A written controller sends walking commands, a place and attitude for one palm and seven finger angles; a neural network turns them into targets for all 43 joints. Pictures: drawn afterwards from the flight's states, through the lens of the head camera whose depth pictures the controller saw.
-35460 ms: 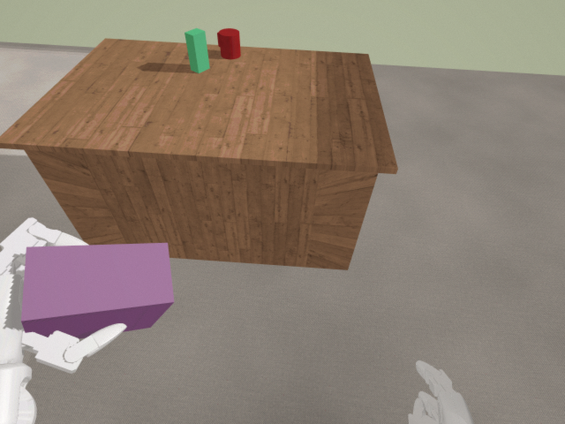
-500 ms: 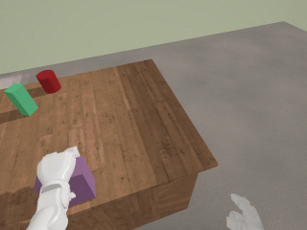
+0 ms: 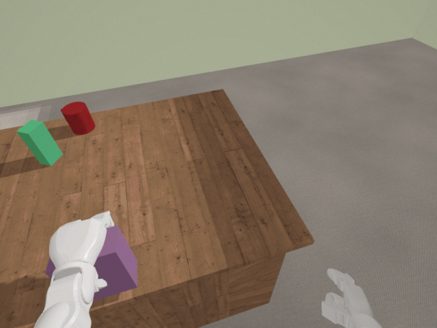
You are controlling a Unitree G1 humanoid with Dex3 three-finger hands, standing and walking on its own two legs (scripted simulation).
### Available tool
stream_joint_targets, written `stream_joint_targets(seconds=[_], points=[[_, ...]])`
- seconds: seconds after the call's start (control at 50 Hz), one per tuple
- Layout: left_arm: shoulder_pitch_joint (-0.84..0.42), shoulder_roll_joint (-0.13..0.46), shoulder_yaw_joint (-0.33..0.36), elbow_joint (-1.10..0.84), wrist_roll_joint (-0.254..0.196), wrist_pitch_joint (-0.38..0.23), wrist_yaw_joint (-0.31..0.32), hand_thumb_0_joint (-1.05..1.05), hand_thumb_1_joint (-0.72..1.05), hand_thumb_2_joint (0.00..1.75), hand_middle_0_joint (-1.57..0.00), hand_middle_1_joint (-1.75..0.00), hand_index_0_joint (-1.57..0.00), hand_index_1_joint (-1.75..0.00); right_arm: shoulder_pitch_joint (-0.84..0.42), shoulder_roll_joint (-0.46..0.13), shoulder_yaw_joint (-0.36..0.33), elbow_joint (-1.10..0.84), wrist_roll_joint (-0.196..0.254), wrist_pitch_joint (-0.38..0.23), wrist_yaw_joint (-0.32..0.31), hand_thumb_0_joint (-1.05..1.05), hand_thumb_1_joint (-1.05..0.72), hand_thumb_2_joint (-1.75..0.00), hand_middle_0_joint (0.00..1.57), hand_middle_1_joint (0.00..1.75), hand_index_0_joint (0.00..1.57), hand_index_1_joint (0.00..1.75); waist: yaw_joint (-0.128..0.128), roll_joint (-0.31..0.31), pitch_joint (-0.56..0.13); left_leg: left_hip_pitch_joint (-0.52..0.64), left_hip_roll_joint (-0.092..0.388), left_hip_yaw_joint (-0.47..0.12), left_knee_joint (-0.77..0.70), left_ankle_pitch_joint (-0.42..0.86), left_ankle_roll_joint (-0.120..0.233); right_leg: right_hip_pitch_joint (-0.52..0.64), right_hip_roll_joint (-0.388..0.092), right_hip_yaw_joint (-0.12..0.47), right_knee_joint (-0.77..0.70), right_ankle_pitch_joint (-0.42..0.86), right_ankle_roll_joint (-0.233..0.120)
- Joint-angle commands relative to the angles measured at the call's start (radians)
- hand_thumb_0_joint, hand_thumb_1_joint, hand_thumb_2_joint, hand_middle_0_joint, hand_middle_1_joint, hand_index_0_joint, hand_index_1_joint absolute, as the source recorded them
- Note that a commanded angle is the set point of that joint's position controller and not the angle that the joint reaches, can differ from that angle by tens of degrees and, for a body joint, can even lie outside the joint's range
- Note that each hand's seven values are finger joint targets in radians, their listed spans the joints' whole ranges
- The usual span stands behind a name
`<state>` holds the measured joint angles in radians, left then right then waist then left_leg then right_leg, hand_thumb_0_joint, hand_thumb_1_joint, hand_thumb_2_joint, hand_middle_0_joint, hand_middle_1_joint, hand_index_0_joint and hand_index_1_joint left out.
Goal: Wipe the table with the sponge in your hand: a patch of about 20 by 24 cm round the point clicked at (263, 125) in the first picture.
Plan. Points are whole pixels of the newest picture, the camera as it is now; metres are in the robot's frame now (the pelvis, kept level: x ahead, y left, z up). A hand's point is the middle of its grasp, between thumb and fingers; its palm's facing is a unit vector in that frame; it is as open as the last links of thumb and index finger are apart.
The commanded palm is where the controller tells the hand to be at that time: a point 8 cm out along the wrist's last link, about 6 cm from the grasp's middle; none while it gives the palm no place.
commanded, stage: lift the sponge slowly off the table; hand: left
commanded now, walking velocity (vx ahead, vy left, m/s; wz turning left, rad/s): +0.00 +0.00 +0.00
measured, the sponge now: (101, 271) +0.21 +0.29 -0.05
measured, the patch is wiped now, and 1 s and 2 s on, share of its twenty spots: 1.00 1.00 1.00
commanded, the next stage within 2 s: bring the sponge back beside the body in 1.22 s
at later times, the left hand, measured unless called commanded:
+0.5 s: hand (85, 246) +0.22 +0.29 +0.04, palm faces -0.04 -0.12 -0.99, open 10.7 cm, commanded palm +0.20 +0.28 +0.11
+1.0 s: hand (81, 234) +0.23 +0.28 +0.07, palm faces +0.01 -0.13 -0.99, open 10.7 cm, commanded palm +0.20 +0.28 +0.15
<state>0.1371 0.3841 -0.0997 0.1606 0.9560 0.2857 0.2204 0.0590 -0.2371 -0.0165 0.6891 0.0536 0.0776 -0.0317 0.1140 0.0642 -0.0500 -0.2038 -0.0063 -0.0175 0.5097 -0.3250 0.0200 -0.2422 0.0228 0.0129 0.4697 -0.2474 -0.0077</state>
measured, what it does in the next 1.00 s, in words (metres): stands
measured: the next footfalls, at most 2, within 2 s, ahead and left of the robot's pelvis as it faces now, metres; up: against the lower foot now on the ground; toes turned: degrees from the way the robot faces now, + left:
none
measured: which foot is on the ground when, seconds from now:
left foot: down 0.00-1.00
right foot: down 0.00-1.00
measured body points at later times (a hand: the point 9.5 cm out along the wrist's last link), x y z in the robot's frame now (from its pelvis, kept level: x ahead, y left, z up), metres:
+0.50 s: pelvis -0.01 +0.00 +0.01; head -0.02 -0.03 +0.46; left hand +0.22 +0.29 +0.09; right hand +0.23 -0.20 -0.08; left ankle -0.04 +0.11 -0.74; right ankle +0.00 -0.12 -0.74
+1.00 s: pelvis +0.00 +0.00 +0.01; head -0.01 -0.03 +0.46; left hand +0.22 +0.29 +0.13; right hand +0.24 -0.20 -0.08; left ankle -0.04 +0.11 -0.74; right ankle +0.00 -0.12 -0.74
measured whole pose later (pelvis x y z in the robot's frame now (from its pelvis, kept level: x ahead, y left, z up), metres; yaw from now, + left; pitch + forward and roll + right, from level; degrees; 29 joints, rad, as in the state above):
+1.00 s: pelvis +0.00 +0.00 +0.01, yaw +0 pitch -3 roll -1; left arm 0.15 0.45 -0.08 -0.08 0.90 0.37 0.06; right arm 0.02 -0.26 0.02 0.68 0.06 0.10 -0.02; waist 0.12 0.10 -0.01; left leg -0.06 -0.01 -0.02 0.37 -0.26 0.02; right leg -0.10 0.02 0.02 0.34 -0.19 -0.01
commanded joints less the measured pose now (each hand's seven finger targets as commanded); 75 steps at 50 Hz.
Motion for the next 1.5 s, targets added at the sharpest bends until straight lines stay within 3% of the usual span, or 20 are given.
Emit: stream_joint_targets(seconds=[0.0,0.12,0.14,0.22,0.26,0.44,0.7,0.74,0.88,0.98,1.02,1.08,1.12,1.2,1.22,1.28,1.32,1.34,1.42,1.48], points=[[-0.248,0.173,0.076,-0.256,0.025,0.0,0.032,0.0,0.1,1.3,-1.2,-1.6,-1.2,-1.6,-0.19,-0.108,-0.033,-0.161,-0.001,-0.057,-0.004,0.0,-0.9,-0.9,0.2,0.3,0.2,0.3,-0.009,0.012,-0.182,0.058,-0.018,-0.036,-0.077,0.359,0.018,0.121,0.017,0.022,-0.05,0.283,-0.075],[-0.26,0.223,0.117,-0.26,0.016,0.018,0.001,0.0,0.1,1.3,-1.2,-1.6,-1.2,-1.6,-0.206,-0.114,-0.018,-0.159,-0.001,-0.048,-0.003,0.0,-0.9,-0.9,0.2,0.3,0.2,0.3,-0.001,0.014,-0.156,0.056,-0.018,-0.047,-0.113,0.341,0.014,0.156,0.022,0.034,-0.076,0.248,-0.081],[-0.269,0.192,0.085,-0.254,0.019,0.022,-0.005,0.0,0.1,1.3,-1.2,-1.6,-1.2,-1.6,-0.206,-0.109,-0.014,-0.162,0.0,-0.044,-0.003,0.0,-0.9,-0.9,0.2,0.3,0.2,0.3,-0.003,-0.006,-0.146,0.048,-0.018,-0.045,-0.117,0.327,0.017,0.152,0.02,0.021,-0.079,0.228,-0.077],[-0.289,0.239,0.129,-0.273,0.02,0.026,-0.015,0.0,0.1,1.3,-1.2,-1.6,-1.2,-1.6,-0.225,-0.116,-0.01,-0.162,-0.001,-0.039,-0.002,0.0,-0.9,-0.9,0.2,0.3,0.2,0.3,0.009,0.013,-0.15,0.064,-0.017,-0.049,-0.139,0.325,0.015,0.175,0.023,0.04,-0.098,0.216,-0.082],[-0.27,0.207,0.1,-0.281,0.021,0.024,-0.021,0.0,0.1,1.3,-1.2,-1.6,-1.2,-1.6,-0.223,-0.106,-0.009,-0.168,0.0,-0.042,0.001,0.0,-0.9,-0.9,0.2,0.3,0.2,0.3,0.009,0.01,-0.151,0.069,-0.018,-0.047,-0.138,0.338,0.018,0.182,0.021,0.028,-0.099,0.228,-0.081],[-0.304,0.251,0.13,-0.308,0.002,0.03,-0.051,0.0,0.1,1.3,-1.2,-1.6,-1.2,-1.6,-0.231,-0.116,-0.007,-0.162,0.001,-0.041,-0.006,0.0,-0.9,-0.9,0.2,0.3,0.2,0.3,0.003,0.013,-0.137,0.086,-0.02,-0.041,-0.161,0.314,0.024,0.204,0.018,0.04,-0.133,0.204,-0.077],[-0.315,0.283,0.154,-0.338,-0.006,0.017,-0.083,0.0,0.1,1.3,-1.2,-1.6,-1.2,-1.6,-0.233,-0.124,-0.007,-0.155,0.0,-0.047,-0.009,0.0,-0.9,-0.9,0.2,0.3,0.2,0.3,0.005,0.003,-0.153,0.115,-0.023,-0.041,-0.169,0.373,0.022,0.238,0.011,0.045,-0.148,0.278,-0.075],[-0.294,0.277,0.153,-0.398,-0.01,0.018,-0.085,0.0,0.1,1.3,-1.2,-1.6,-1.2,-1.6,-0.241,-0.121,-0.008,-0.17,0.0,-0.049,-0.004,0.0,-0.9,-0.9,0.2,0.3,0.2,0.3,0.012,0.038,-0.182,0.128,-0.023,-0.042,-0.167,0.401,0.024,0.265,0.011,0.045,-0.136,0.305,-0.078],[-0.186,0.293,0.18,-0.42,-0.025,0.064,-0.104,0.0,0.1,1.3,-1.2,-1.6,-1.2,-1.6,-0.253,-0.127,-0.005,-0.177,0.001,-0.033,0.01,0.0,-0.9,-0.9,0.2,0.3,0.2,0.3,0.018,-0.027,-0.144,0.112,-0.019,-0.047,-0.166,0.431,0.02,0.269,0.006,0.054,-0.13,0.362,-0.074],[-0.225,0.296,0.165,-0.473,-0.025,0.086,-0.12,0.0,0.1,1.3,-1.2,-1.6,-1.2,-1.6,-0.267,-0.125,0.002,-0.183,0.002,-0.028,0.009,0.0,-0.9,-0.9,0.2,0.3,0.2,0.3,0.009,-0.012,-0.129,0.121,-0.017,-0.049,-0.168,0.424,0.023,0.258,0.005,0.055,-0.137,0.343,-0.074],[-0.251,0.337,0.202,-0.505,-0.028,0.086,-0.127,0.0,0.1,1.3,-1.2,-1.6,-1.2,-1.6,-0.281,-0.128,0.007,-0.189,0.001,-0.027,0.005,0.0,-0.9,-0.9,0.2,0.3,0.2,0.3,0.012,0.001,-0.14,0.133,-0.018,-0.058,-0.169,0.418,0.026,0.261,0.01,0.079,-0.143,0.334,-0.078],[-0.276,0.303,0.157,-0.495,-0.028,0.084,-0.14,0.0,0.1,1.3,-1.2,-1.6,-1.2,-1.6,-0.269,-0.123,0.008,-0.183,0.002,-0.026,-0.001,0.0,-0.9,-0.9,0.2,0.3,0.2,0.3,0.0,0.0,-0.132,0.135,-0.017,-0.05,-0.172,0.404,0.027,0.25,0.006,0.054,-0.15,0.306,-0.072],[-0.294,0.33,0.182,-0.515,-0.028,0.079,-0.144,0.0,0.1,1.3,-1.2,-1.6,-1.2,-1.6,-0.283,-0.124,0.013,-0.188,0.002,-0.031,-0.003,0.0,-0.9,-0.9,0.2,0.3,0.2,0.3,0.006,0.035,-0.139,0.144,-0.017,-0.061,-0.176,0.402,0.026,0.248,0.013,0.073,-0.154,0.29,-0.079],[-0.266,0.277,0.127,-0.478,-0.03,0.081,-0.164,0.0,0.1,1.3,-1.2,-1.6,-1.2,-1.6,-0.266,-0.123,0.013,-0.179,0.001,-0.025,0.0,0.0,-0.9,-0.9,0.2,0.3,0.2,0.3,-0.003,0.022,-0.124,0.131,-0.014,-0.055,-0.18,0.402,0.021,0.237,0.009,0.045,-0.156,0.287,-0.075],[-0.269,0.306,0.162,-0.494,-0.03,0.081,-0.166,0.0,0.1,1.3,-1.2,-1.6,-1.2,-1.6,-0.281,-0.125,0.014,-0.183,0.003,-0.028,0.001,0.0,-0.9,-0.9,0.2,0.3,0.2,0.3,0.004,0.028,-0.134,0.134,-0.013,-0.063,-0.182,0.4,0.021,0.243,0.017,0.07,-0.154,0.277,-0.082],[-0.241,0.278,0.134,-0.493,-0.026,0.078,-0.169,0.0,0.1,1.3,-1.2,-1.6,-1.2,-1.6,-0.266,-0.122,0.014,-0.187,-0.002,-0.026,0.005,0.0,-0.9,-0.9,0.2,0.3,0.2,0.3,0.006,0.019,-0.145,0.125,-0.014,-0.055,-0.181,0.417,0.022,0.262,0.009,0.047,-0.146,0.309,-0.077],[-0.222,0.357,0.218,-0.513,-0.019,0.071,-0.158,0.0,0.1,1.3,-1.2,-1.6,-1.2,-1.6,-0.278,-0.13,0.015,-0.188,-0.004,-0.025,0.006,0.0,-0.9,-0.9,0.2,0.3,0.2,0.3,0.024,0.023,-0.167,0.127,-0.015,-0.067,-0.179,0.421,0.021,0.28,0.016,0.083,-0.14,0.317,-0.084],[-0.221,0.315,0.181,-0.532,-0.015,0.069,-0.155,0.0,0.1,1.3,-1.2,-1.6,-1.2,-1.6,-0.269,-0.117,0.015,-0.194,-0.005,-0.025,0.008,0.0,-0.9,-0.9,0.2,0.3,0.2,0.3,0.021,0.016,-0.186,0.125,-0.015,-0.055,-0.175,0.43,0.023,0.295,0.009,0.055,-0.129,0.33,-0.078],[-0.177,0.355,0.236,-0.566,-0.024,0.065,-0.135,0.0,0.1,1.3,-1.2,-1.6,-1.2,-1.6,-0.282,-0.121,0.013,-0.197,-0.004,-0.024,0.014,0.0,-0.9,-0.9,0.2,0.3,0.2,0.3,0.031,0.033,-0.155,0.12,-0.012,-0.072,-0.181,0.424,0.018,0.287,0.017,0.087,-0.134,0.322,-0.085],[-0.202,0.318,0.192,-0.523,-0.027,0.087,-0.133,0.0,0.1,1.3,-1.2,-1.6,-1.2,-1.6,-0.276,-0.122,0.012,-0.188,-0.002,-0.022,0.011,0.0,-0.9,-0.9,0.2,0.3,0.2,0.3,0.017,0.011,-0.111,0.11,-0.01,-0.062,-0.184,0.388,0.019,0.248,0.01,0.063,-0.151,0.27,-0.077]])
